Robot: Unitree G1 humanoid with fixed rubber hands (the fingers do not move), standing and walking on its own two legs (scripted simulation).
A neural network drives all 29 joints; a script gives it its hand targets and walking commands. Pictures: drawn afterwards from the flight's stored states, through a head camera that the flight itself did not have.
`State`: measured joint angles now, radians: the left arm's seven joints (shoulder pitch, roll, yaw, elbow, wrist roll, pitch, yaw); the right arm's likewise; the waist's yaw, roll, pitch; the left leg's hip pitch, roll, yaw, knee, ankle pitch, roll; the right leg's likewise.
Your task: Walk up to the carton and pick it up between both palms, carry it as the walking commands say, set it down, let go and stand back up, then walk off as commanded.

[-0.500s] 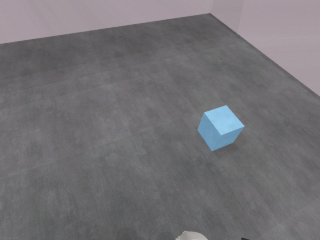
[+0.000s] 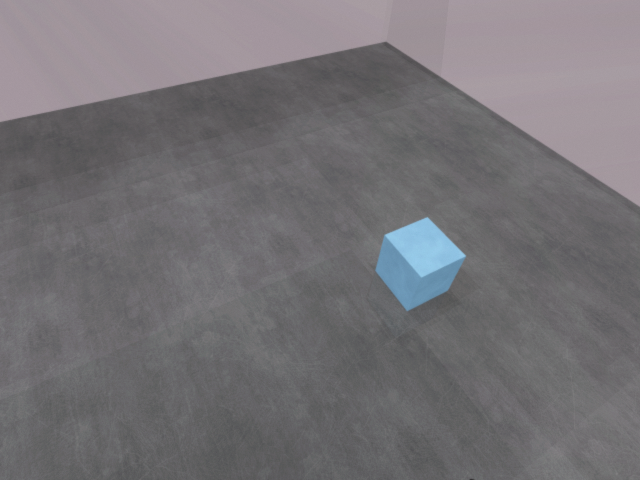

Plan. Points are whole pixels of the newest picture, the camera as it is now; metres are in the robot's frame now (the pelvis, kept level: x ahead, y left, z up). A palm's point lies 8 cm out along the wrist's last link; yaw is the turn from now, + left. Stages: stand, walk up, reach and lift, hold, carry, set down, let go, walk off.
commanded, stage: walk up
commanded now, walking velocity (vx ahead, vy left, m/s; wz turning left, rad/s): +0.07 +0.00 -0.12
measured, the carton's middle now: (417, 263) +0.94 -0.39 -0.67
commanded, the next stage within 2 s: none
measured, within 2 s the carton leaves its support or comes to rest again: neither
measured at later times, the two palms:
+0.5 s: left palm (151, 473) +0.15 +0.22 -0.12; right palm out of the picture +0.02 -0.31 -0.14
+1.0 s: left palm (110, 372) +0.29 +0.33 -0.13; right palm out of the picture +0.14 -0.20 -0.11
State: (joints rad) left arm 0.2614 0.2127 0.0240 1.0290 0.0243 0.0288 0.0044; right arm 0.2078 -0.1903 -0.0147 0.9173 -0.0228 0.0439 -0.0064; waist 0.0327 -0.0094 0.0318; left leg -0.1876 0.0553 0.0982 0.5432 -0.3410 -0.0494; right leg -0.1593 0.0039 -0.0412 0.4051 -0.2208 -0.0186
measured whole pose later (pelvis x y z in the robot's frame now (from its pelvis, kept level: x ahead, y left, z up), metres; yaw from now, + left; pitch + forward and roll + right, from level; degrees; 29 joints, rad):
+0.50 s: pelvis +0.01 -0.02 -0.01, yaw -13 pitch +1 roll +1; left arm 0.19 0.23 0.05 0.90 0.03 0.03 0.00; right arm 0.19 -0.31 -0.08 0.91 -0.04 0.05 0.02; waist 0.00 0.05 0.05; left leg -0.43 0.09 0.06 1.07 -0.40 -0.02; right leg -0.31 -0.02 -0.05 0.54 -0.26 -0.02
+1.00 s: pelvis +0.14 +0.07 -0.01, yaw -27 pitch +4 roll +0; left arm 0.28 0.34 0.08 0.89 0.04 0.04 0.03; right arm 0.12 -0.23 -0.03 0.84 -0.03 0.02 0.03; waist 0.04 -0.04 0.05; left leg -0.32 0.06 0.07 0.51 -0.26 -0.01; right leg -0.50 -0.06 0.03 1.01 -0.51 0.02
